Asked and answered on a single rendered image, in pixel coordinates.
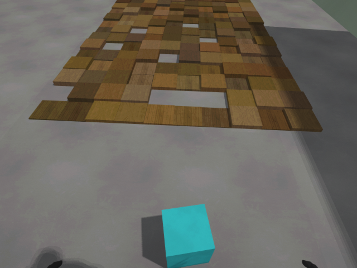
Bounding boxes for carton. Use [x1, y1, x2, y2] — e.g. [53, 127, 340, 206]
[162, 204, 215, 268]

